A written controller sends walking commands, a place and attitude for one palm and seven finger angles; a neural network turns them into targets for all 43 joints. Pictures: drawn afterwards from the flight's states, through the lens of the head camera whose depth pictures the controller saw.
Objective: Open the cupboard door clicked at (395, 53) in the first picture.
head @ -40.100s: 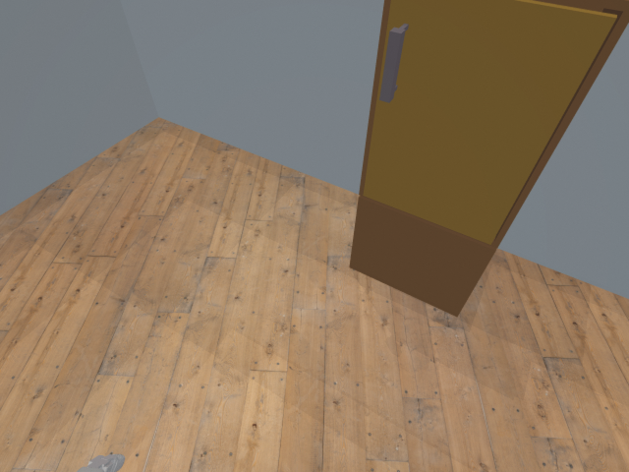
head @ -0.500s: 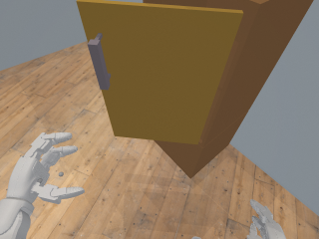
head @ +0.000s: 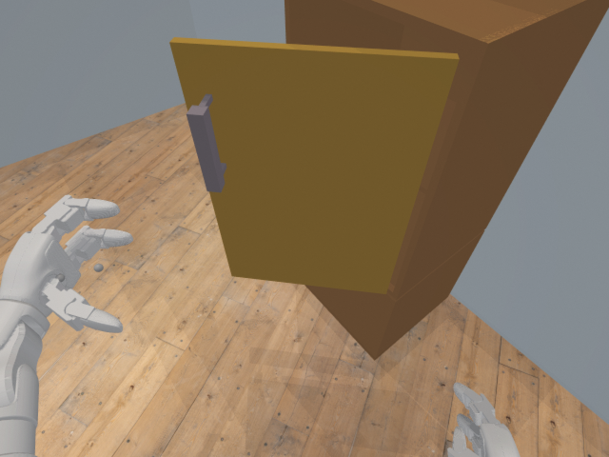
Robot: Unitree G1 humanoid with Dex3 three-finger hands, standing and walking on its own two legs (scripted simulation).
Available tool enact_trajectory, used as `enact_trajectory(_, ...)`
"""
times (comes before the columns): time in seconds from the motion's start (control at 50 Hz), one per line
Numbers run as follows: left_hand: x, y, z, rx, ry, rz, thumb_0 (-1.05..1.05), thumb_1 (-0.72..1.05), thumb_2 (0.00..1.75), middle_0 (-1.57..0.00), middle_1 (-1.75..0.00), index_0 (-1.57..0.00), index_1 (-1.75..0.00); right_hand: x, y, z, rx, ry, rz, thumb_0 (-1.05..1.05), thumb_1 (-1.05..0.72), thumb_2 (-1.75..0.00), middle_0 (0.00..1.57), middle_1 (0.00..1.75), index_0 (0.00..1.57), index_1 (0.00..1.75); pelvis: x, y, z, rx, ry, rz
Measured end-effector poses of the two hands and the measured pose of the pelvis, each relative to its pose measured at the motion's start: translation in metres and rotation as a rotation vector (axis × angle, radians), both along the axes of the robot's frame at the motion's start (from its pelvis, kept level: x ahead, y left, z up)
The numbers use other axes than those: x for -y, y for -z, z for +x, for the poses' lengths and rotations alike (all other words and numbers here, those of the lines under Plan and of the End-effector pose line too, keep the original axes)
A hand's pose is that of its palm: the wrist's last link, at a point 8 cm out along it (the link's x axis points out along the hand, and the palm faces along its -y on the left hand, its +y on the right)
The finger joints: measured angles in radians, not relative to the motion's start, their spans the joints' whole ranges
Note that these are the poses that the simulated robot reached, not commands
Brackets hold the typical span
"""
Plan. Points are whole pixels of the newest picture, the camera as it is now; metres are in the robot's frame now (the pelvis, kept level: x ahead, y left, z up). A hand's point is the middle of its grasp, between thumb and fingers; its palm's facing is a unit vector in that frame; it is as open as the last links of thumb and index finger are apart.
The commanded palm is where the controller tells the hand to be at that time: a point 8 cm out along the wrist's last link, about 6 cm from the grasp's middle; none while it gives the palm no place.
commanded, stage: raise the hand with hooked fingers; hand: left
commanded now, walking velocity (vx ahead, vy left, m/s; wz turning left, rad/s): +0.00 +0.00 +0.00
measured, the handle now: (211, 144) +0.55 +0.21 +0.11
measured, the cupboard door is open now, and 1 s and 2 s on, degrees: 44 44 44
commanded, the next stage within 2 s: move the hooked fingers beside the handle in 0.54 s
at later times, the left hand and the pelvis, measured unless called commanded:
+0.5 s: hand (111, 259) +0.29 +0.26 +0.13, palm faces +0.04 -1.00 -0.06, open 14.0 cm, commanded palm +0.26 +0.30 +0.13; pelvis +0.00 -0.01 +0.00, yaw -1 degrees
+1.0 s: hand (119, 235) +0.33 +0.27 +0.13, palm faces +0.02 -1.00 -0.04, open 14.0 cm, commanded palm +0.31 +0.31 +0.13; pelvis -0.01 -0.01 +0.00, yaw -1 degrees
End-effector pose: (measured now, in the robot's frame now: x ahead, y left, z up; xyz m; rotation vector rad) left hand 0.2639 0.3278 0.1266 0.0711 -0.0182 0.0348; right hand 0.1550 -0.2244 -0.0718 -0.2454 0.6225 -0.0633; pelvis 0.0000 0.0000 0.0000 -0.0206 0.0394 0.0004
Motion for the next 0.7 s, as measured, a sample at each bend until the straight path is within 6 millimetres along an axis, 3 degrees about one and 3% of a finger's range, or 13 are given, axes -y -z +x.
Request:
enact_trajectory(0.12,-0.002,-0.013,0.013,0.017,0.008,-0.009,-0.01,-0.5,0.3,-0.3,-1.19,-0.3,-1.2,0.016,0.0,-0.01,-0.03,0.037,-0.021,0.01,-0.9,-0.9,0.2,0.3,0.21,0.3,0.003,-0.003,0.001,0.001,0.005,0.005)
enact_trajectory(0.3,0.012,-0.005,0.014,-0.004,0.02,-0.019,-0.01,-0.5,0.3,-0.3,-1.2,-0.3,-1.2,0.034,-0.003,-0.016,-0.026,0.069,-0.035,0.01,-0.9,-0.9,0.2,0.3,0.21,0.3,0.007,-0.004,0.0,-0.002,0.018,0.013)
enact_trajectory(0.7,0.017,-0.006,0.003,-0.002,-0.005,-0.017,-0.01,-0.5,0.3,-0.31,-1.2,-0.3,-1.2,0.028,-0.003,-0.008,0.015,0.048,-0.005,0.01,-0.9,-0.9,0.2,0.3,0.21,0.3,0.015,-0.003,-0.007,0.012,0.012,0.017)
